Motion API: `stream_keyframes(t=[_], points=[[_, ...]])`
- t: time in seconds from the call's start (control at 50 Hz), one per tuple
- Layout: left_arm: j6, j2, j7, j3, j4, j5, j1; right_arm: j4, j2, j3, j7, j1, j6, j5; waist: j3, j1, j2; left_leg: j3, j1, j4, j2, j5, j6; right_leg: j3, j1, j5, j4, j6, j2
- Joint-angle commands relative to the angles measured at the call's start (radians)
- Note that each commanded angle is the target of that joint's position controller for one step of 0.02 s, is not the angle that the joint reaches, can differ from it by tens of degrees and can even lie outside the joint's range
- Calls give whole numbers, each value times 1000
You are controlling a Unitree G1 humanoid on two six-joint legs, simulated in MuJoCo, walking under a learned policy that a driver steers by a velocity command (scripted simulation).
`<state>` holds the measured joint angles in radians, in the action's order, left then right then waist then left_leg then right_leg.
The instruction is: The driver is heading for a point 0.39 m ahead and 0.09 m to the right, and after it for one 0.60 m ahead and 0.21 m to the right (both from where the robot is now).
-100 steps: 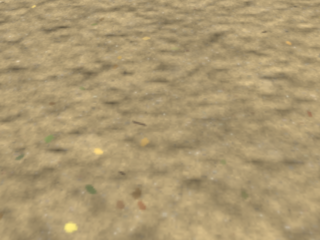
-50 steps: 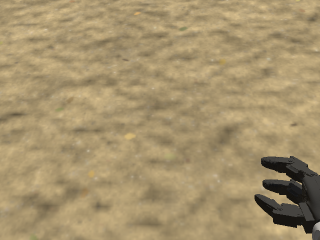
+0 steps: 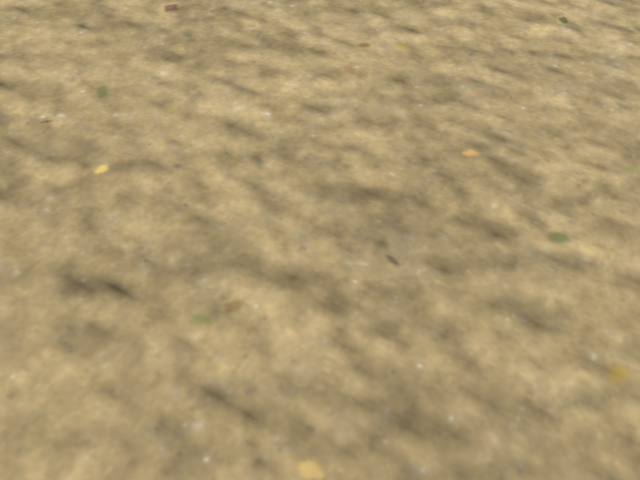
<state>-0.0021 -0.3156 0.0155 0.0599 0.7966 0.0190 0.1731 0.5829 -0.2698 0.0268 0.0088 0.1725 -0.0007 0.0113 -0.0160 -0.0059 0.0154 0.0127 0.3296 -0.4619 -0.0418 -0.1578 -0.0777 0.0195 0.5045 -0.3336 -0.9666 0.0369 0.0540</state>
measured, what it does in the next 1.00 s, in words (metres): walks ahead: right foot, then left foot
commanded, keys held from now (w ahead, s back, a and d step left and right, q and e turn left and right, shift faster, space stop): w+e+shift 0.32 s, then w+q+shift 0.44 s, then shift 0.24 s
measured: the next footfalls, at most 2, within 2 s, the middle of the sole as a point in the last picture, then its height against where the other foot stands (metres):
right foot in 0.30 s outside the picture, level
left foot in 0.78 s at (419, 437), level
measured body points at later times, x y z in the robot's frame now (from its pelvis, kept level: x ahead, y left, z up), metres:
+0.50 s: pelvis +0.17 -0.15 -0.01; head +0.17 -0.18 +0.44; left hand +0.21 +0.10 -0.12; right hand +0.31 -0.43 -0.10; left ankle +0.26 +0.00 -0.64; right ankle +0.09 -0.19 -0.74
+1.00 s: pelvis +0.53 -0.25 -0.01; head +0.56 -0.26 +0.44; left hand +0.74 -0.02 -0.07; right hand +0.58 -0.51 -0.14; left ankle +0.55 -0.21 -0.74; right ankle +0.63 -0.44 -0.66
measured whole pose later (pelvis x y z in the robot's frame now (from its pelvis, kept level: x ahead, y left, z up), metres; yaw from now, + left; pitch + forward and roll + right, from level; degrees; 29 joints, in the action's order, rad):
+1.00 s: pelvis +0.53 -0.25 -0.01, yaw +1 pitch +0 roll +2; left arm -0.12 -0.25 -0.02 0.00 0.61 -0.01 0.10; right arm 0.82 -0.23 0.04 -0.02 0.35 -0.07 0.00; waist -0.05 0.04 0.02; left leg 0.01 0.23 -0.43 -0.19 -0.18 -0.14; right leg -0.13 0.69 -0.26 -1.08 0.05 0.12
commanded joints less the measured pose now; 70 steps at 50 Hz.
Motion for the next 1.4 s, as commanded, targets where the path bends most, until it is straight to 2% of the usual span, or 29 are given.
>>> stream_keyframes(t=[0.02,0.24,0.3,0.32,0.34,0.38,0.4,0.46,0.58,0.68,0.72,0.76,0.78,0.8,0.82,0.84,0.86,0.88,0.94,0.98,1.02,1.12,1.16,1.18,1.2,1.24,1.28,1.32,1.4], points=[[-21,-91,3,16,-66,7,-23,-22,-214,71,7,27,-43,3,79,39,-154,298,-135,311,319,-476,-133,-43,66,69,82,-27,36],[-17,-50,6,12,-68,14,105,35,-189,90,-19,-92,-75,-35,-6,-44,-96,-13,-136,307,361,-414,-51,63,-21,30,178,-89,104],[-21,-77,3,36,40,1,375,24,-99,67,-15,-161,-60,-26,-3,-140,124,-176,-5,-98,236,-393,-8,162,-293,25,311,-140,-16],[-34,-142,3,58,66,1,526,-6,-31,41,-12,-218,-55,-3,-40,-204,332,-221,237,-577,155,-338,39,-86,-404,-137,413,-226,56],[-73,-193,22,42,7,-5,453,-76,30,18,-19,-210,-81,-5,-90,-104,479,-79,622,-854,-19,-411,71,-646,-503,-314,677,-358,169],[-110,-147,31,37,-57,-20,385,-75,-82,34,-44,-251,-126,-69,13,-120,134,60,817,-933,92,-238,9,-814,-653,-461,776,-361,339],[-111,-131,27,28,-64,-20,367,-55,-61,27,-42,-233,-125,-60,28,-106,17,62,796,-905,135,-157,2,-715,-630,-411,728,-324,325],[-109,-46,5,-11,-73,-34,309,-2,-69,37,-53,-141,-90,-58,-17,-44,64,87,670,-779,166,38,16,-422,-476,-232,736,-233,234],[-126,-27,-47,-18,-30,-46,352,8,-43,39,-74,-241,-78,-67,-116,-75,47,-2,543,-438,35,334,20,68,-438,358,881,-20,96],[-113,-106,-81,-6,4,-41,363,15,-49,52,-108,-233,-101,-64,-67,-37,115,-191,266,-212,-70,362,-36,206,-552,1135,778,56,89],[-84,-156,-111,14,7,-42,359,24,-81,65,-110,-156,-91,-74,-25,26,168,-253,179,-193,-115,298,-52,221,-657,1526,602,60,132],[-68,-182,-128,34,-36,-61,216,122,-178,110,-94,211,-55,-76,91,223,178,-197,-180,-230,-103,199,-107,187,-539,1737,192,51,158],[-75,-197,-114,43,-79,-48,38,211,-200,118,-69,519,-43,-59,124,391,36,-12,-455,-40,19,365,-190,179,-336,1261,-306,49,62],[-124,49,-64,-20,-142,-55,-39,262,-130,79,-51,516,-41,-2,88,279,-382,124,-673,-171,71,513,-202,73,125,-260,-820,32,-169],[-162,134,-29,-62,-168,10,231,197,-126,51,-44,331,-69,40,273,48,-301,553,-721,-127,253,348,-359,-200,311,-305,-922,-21,-127],[-182,0,-8,-44,-174,37,196,145,-118,74,-36,303,-65,26,285,92,-103,683,-655,100,317,11,-405,-210,305,-216,-808,-56,-105],[-184,-49,-1,-28,-189,44,129,124,-107,67,-38,181,-75,2,60,15,90,632,-398,208,298,-56,-364,-166,317,-116,-634,-77,-58],[-163,-56,-8,-19,-168,22,133,95,-83,55,-41,56,-84,-10,-4,-51,160,555,-197,237,272,-13,-322,-155,228,-56,-520,-66,2],[-103,-92,-34,-8,-165,-21,158,97,-109,50,-34,2,-98,-5,-63,-88,97,332,170,240,191,433,-276,-104,12,-25,-289,23,68],[-103,-25,-48,-29,-206,-50,59,132,-129,54,-19,45,-106,-9,-31,-47,37,150,195,204,92,662,-220,-47,-50,131,-17,40,50],[-102,18,-49,-44,-204,-46,-9,165,-122,54,-4,125,-92,-25,62,23,-25,67,93,150,33,603,-167,-25,-116,384,198,39,1],[-105,-33,-22,-17,-219,-36,-81,202,-91,42,9,172,-35,-27,109,65,-110,167,-154,-4,115,365,-105,-58,-105,479,456,-6,-46],[-115,-59,-13,2,-184,-55,10,193,-63,35,10,139,-29,-13,131,9,-89,165,-151,-156,80,324,-47,-53,-238,633,540,-58,-35],[-123,-105,-14,7,-183,-74,74,177,-26,23,8,171,-37,7,211,8,13,133,-44,-338,11,106,5,-171,-441,1044,465,-121,99],[-113,-75,-13,-3,-174,-85,111,217,14,4,0,344,-44,-7,352,29,237,107,136,-603,-54,-419,80,-424,-680,1264,436,-326,334],[-85,-15,-3,-13,-149,-38,124,222,-101,28,-8,261,-12,-29,348,-10,116,144,214,-741,22,-501,126,-539,-613,753,512,-330,318],[-58,-16,-4,-19,-161,-41,-7,198,-94,37,10,126,38,-25,176,10,38,105,212,-669,67,-414,143,-452,-361,335,608,-260,241],[-37,-32,-9,-12,-163,-53,-86,206,-51,29,23,122,62,-19,97,42,115,47,62,-452,66,-361,143,-317,-158,167,683,-199,141],[-26,-23,-20,-8,-129,-36,-57,268,-35,28,26,182,55,-6,140,50,134,6,-118,-187,48,-143,113,-247,-142,22,685,-197,109]])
